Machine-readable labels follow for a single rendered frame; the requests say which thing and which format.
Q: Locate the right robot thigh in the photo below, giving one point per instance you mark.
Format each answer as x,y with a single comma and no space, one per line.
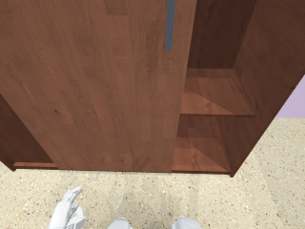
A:
185,224

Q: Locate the robot left hand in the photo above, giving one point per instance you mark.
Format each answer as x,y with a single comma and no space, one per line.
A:
61,216

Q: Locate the wardrobe door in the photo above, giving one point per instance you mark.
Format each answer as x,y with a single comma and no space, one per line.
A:
92,79
15,138

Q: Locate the left robot thigh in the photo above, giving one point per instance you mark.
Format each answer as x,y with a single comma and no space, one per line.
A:
120,224

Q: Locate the robot thigh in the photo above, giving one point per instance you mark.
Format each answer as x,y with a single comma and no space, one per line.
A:
120,224
185,224

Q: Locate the handle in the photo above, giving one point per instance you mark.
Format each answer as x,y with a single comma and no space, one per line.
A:
169,25

